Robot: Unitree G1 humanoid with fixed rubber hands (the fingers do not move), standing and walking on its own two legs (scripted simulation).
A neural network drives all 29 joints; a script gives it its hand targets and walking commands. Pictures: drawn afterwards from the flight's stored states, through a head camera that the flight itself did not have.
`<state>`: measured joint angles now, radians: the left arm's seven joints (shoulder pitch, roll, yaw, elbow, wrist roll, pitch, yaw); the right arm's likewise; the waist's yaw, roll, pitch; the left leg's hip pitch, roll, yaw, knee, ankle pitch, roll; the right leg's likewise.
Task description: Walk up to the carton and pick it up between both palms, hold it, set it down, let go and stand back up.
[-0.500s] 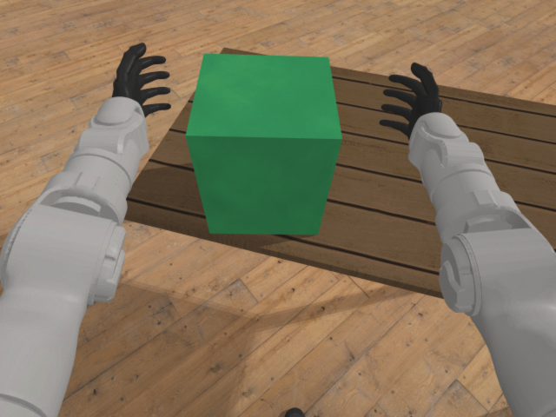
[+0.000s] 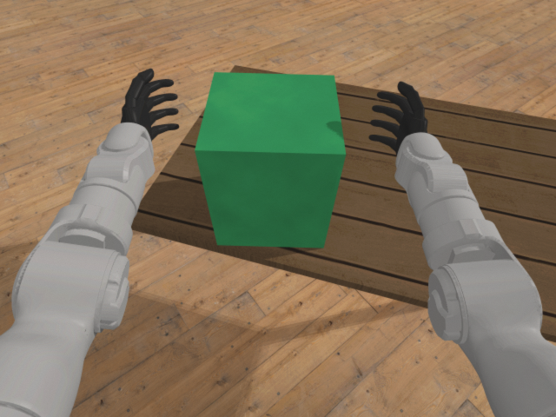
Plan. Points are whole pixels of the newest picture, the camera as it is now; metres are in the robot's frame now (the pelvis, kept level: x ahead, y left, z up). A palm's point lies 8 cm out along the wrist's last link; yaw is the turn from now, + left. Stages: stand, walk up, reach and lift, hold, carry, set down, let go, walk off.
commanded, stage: set down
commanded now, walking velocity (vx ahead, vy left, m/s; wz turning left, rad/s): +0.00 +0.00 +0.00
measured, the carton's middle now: (272, 165) +0.53 -0.05 +0.02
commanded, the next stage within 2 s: let go in 0.78 s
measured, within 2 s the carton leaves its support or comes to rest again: neither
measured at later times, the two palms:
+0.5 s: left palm (149, 197) +0.42 +0.14 +0.09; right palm (419, 204) +0.37 -0.25 +0.08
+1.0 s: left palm (147, 230) +0.37 +0.15 +0.08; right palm (420, 222) +0.34 -0.24 +0.08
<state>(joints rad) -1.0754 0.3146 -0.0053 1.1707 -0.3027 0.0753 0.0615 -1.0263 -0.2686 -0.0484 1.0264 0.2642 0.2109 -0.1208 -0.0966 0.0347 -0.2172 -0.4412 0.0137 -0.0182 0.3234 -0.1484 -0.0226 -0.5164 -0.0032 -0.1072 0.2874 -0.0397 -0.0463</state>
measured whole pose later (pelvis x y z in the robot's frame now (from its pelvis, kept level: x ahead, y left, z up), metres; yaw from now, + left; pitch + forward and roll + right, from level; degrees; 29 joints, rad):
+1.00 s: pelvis -0.01 +0.01 +0.00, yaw -2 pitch +5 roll +0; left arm -0.55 0.17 -0.03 0.90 -0.22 -0.12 0.06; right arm -0.58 -0.23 -0.10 0.85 0.22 0.01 -0.04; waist -0.06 0.03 -0.12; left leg -0.26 0.02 0.01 0.35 -0.18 -0.02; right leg -0.33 0.00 -0.08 0.30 -0.05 -0.04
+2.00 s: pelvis +0.03 +0.02 +0.00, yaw -6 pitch +3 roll +0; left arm 0.34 0.27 0.06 0.95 0.07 -0.03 -0.04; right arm 0.34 -0.27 -0.07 0.98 -0.07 -0.01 0.03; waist -0.01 0.00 0.00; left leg -0.18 0.04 0.07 0.44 -0.30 -0.01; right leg -0.31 0.02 -0.01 0.44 -0.17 -0.03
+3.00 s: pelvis +0.02 +0.05 +0.00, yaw -9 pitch -2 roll +1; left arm 0.38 0.11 0.00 1.15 0.02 0.01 0.03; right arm 0.41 -0.14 0.00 1.07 -0.03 -0.01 -0.03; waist -0.01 0.02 0.00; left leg -0.08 -0.01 0.14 0.40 -0.29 0.04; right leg -0.25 -0.01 0.06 0.44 -0.16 0.02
